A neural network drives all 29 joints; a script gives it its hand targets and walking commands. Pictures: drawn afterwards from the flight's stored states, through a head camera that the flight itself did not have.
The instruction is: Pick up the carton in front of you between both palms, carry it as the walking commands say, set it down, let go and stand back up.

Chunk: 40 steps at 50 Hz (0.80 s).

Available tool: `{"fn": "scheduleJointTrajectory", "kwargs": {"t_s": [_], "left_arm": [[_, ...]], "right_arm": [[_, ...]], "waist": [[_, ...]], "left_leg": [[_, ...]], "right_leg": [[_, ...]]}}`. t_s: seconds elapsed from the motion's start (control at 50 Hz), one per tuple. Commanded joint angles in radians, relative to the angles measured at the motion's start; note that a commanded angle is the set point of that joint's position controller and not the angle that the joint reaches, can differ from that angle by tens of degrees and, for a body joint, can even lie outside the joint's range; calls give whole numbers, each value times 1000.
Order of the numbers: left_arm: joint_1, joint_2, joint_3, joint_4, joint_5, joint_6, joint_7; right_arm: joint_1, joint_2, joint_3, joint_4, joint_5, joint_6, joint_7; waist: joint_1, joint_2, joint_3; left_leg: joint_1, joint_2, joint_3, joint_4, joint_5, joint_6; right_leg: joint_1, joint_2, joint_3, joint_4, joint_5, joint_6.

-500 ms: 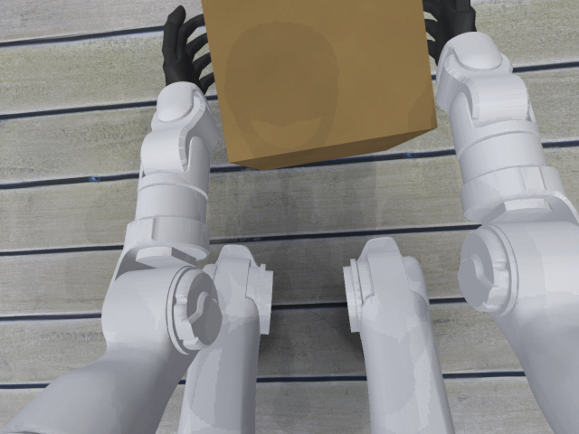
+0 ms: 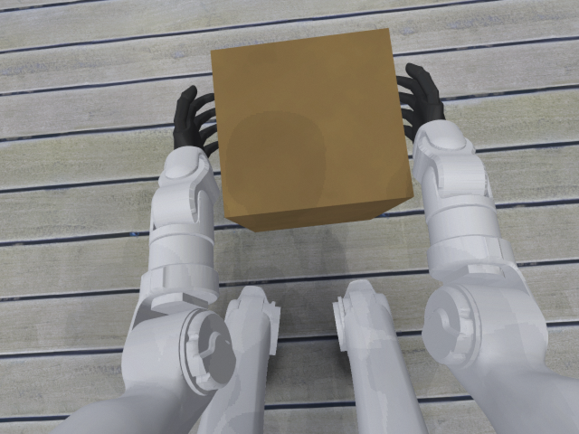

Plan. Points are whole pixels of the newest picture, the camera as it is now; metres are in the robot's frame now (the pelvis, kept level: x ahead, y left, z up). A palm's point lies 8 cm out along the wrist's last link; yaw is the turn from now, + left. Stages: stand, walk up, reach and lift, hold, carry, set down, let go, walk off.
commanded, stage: reach and lift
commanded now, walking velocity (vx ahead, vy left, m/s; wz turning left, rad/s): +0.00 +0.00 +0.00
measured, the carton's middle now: (307, 152) +0.50 -0.02 -0.13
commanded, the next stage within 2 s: none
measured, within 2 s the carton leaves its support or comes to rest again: neither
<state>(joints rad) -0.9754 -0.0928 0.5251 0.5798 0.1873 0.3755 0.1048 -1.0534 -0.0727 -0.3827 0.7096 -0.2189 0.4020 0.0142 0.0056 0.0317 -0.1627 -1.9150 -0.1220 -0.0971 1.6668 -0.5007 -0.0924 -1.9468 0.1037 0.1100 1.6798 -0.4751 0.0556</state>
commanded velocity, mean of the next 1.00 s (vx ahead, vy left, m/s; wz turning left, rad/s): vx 0.00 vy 0.00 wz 0.00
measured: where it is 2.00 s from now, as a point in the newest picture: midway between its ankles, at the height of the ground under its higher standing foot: (308, 367)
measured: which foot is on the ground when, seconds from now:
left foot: down 0.00-1.00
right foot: down 0.00-1.00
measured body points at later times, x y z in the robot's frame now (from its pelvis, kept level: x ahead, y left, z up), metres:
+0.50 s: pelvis +0.05 +0.00 +0.14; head +0.19 -0.01 +0.57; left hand +0.45 +0.14 +0.10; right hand +0.45 -0.16 +0.10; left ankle +0.10 +0.14 -0.48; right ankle +0.11 -0.13 -0.48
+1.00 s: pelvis +0.09 +0.01 +0.25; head +0.10 +0.00 +0.70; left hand +0.41 +0.15 +0.25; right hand +0.40 -0.15 +0.24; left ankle +0.10 +0.14 -0.48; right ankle +0.11 -0.13 -0.48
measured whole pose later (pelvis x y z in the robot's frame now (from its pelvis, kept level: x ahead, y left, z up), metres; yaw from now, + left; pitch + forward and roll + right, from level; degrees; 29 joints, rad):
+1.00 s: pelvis +0.09 +0.01 +0.25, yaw -2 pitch +6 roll +0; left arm -0.27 -0.15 0.28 0.43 0.21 0.47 0.04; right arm -0.27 0.15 -0.26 0.42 -0.23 0.49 -0.02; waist 0.00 0.01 -0.12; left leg -0.39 -0.05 -0.15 0.56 -0.28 -0.02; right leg -0.41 0.05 0.14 0.56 -0.26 0.02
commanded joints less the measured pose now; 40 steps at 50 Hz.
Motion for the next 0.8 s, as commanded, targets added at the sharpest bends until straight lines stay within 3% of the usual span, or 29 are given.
{"fn": "scheduleJointTrajectory", "kwargs": {"t_s": [0.0,0.44,0.78], "left_arm": [[-675,-1047,-639,52,-179,-1,-273],[-238,-1093,-671,97,-115,-50,-288],[126,-1076,-788,-9,-118,-6,-300]], "right_arm": [[-560,1139,522,-23,190,-21,230],[-165,1207,539,-33,133,-79,204],[177,1213,659,-167,149,-35,207]], "waist": [[-13,-94,-1080],[-5,-50,-716],[-5,-42,-461]], "left_leg": [[536,-74,194,-195,206,37],[965,-41,90,-621,229,61],[1455,2,25,-1002,476,74]], "right_leg": [[786,53,-176,-224,265,-16],[1140,42,-90,-630,264,-39],[1574,12,-38,-999,495,-46]]}}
